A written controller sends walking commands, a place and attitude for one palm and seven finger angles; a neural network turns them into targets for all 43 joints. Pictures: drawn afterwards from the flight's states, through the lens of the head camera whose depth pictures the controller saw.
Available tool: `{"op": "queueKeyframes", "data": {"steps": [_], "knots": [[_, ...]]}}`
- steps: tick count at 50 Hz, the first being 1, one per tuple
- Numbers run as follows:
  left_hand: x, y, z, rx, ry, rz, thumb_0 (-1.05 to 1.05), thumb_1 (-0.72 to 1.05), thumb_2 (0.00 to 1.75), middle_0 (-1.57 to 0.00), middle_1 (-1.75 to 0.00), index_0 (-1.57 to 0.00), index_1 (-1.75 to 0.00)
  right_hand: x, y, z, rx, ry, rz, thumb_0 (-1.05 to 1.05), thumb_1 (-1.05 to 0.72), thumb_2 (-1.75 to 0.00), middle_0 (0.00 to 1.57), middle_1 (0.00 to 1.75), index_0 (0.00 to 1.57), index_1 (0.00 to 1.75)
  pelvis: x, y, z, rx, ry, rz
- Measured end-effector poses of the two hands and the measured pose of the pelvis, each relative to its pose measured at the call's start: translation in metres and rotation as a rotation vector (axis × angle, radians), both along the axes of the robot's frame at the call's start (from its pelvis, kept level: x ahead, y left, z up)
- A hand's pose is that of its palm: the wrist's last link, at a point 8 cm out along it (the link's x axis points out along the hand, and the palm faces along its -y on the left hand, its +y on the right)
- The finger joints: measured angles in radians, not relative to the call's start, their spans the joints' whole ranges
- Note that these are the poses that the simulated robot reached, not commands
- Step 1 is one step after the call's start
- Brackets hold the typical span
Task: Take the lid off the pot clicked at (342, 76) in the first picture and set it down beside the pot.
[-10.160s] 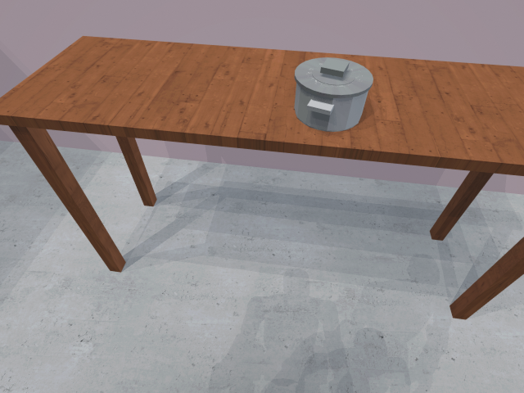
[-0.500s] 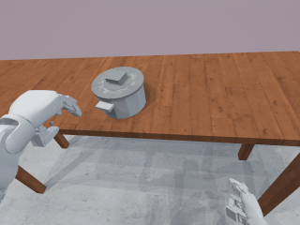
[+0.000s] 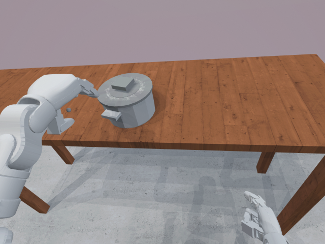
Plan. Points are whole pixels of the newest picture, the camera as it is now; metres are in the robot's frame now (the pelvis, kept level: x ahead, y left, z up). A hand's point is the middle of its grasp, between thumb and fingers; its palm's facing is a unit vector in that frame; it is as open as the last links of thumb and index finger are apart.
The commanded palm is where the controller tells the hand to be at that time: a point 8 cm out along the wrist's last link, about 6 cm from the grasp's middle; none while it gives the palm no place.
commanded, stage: move the open hand above the knob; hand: left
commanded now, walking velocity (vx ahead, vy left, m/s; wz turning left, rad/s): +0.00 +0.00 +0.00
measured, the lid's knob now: (123, 83) +0.52 +0.18 +0.15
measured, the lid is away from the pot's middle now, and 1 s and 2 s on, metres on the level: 0.00 0.00 0.00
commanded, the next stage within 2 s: none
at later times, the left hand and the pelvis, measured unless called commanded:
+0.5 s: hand (87, 92) +0.38 +0.21 +0.22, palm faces -0.14 +0.00 -0.99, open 10.2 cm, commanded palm +0.36 +0.22 +0.29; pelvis +0.02 +0.00 +0.00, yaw +0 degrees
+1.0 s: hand (101, 80) +0.44 +0.20 +0.22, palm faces -0.17 -0.02 -0.99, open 10.2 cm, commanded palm +0.42 +0.20 +0.29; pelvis +0.03 +0.01 +0.00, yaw +0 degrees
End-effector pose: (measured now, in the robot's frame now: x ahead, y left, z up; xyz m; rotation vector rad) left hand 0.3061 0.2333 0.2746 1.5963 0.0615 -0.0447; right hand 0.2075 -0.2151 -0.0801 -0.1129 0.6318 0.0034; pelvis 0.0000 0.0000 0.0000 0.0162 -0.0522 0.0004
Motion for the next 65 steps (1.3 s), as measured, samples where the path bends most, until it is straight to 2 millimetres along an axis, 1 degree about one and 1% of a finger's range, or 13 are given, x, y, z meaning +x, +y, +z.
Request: {"op": "queueKeyframes", "data": {"steps": [4,8,14,20,27,32,42,53,65], "knots": [[0.012,-0.007,-0.001,0.005,0.017,-0.004,0.00,-0.39,1.63,-0.86,-0.08,-0.86,-0.08,-0.001,-0.005,-0.002,-0.002,0.010,-0.008,0.02,-0.90,-0.90,0.20,0.30,0.20,0.30,0.003,-0.002,0.000,0.001,0.006,-0.001],[0.025,-0.010,0.000,0.002,0.032,0.004,0.00,-0.39,1.63,-0.86,-0.08,-0.86,-0.08,-0.002,-0.011,-0.004,-0.006,0.026,-0.020,0.02,-0.90,-0.90,0.20,0.30,0.20,0.30,0.007,-0.004,0.001,0.001,0.013,-0.002],[0.039,-0.015,0.000,-0.008,0.056,0.012,0.00,-0.39,1.63,-0.86,-0.08,-0.86,-0.08,-0.003,-0.020,-0.007,-0.011,0.053,-0.040,0.02,-0.90,-0.90,0.20,0.30,0.20,0.30,0.013,-0.005,0.001,0.002,0.020,-0.004],[0.054,-0.020,0.000,-0.009,0.073,0.006,0.00,-0.39,1.63,-0.86,-0.08,-0.86,-0.08,-0.003,-0.025,-0.009,-0.020,0.074,-0.054,0.02,-0.90,-0.90,0.20,0.30,0.20,0.30,0.018,-0.005,0.002,0.004,0.027,-0.005],[0.069,-0.020,0.001,-0.024,0.082,0.022,0.00,-0.38,1.63,-0.86,-0.08,-0.86,-0.08,0.000,-0.024,-0.009,-0.014,0.089,-0.061,0.02,-0.90,-0.90,0.20,0.30,0.20,0.30,0.024,-0.003,0.002,0.004,0.035,-0.005],[0.080,-0.021,-0.002,-0.026,0.098,0.022,0.00,-0.38,1.63,-0.86,-0.08,-0.86,-0.08,0.002,-0.021,-0.009,-0.015,0.102,-0.060,0.02,-0.90,-0.90,0.20,0.30,0.20,0.30,0.026,-0.001,0.002,0.003,0.039,-0.004],[0.102,-0.028,0.001,-0.036,0.100,0.019,0.00,-0.38,1.63,-0.86,-0.08,-0.86,-0.08,0.003,-0.012,-0.010,-0.009,0.125,-0.063,0.02,-0.90,-0.90,0.20,0.30,0.20,0.30,0.031,0.005,0.002,0.002,0.049,-0.003],[0.125,-0.036,0.002,-0.046,0.112,0.028,0.00,-0.38,1.63,-0.86,-0.08,-0.86,-0.08,-0.008,-0.012,-0.015,-0.006,0.170,-0.088,0.02,-0.90,-0.90,0.20,0.30,0.20,0.30,0.035,0.009,0.003,0.001,0.060,-0.006],[0.152,-0.048,0.004,-0.044,0.143,0.038,0.00,-0.38,1.63,-0.86,-0.08,-0.86,-0.08,-0.029,-0.022,-0.021,-0.024,0.226,-0.136,0.02,-0.90,-0.90,0.20,0.30,0.20,0.30,0.039,0.008,0.004,0.001,0.072,-0.011]]}}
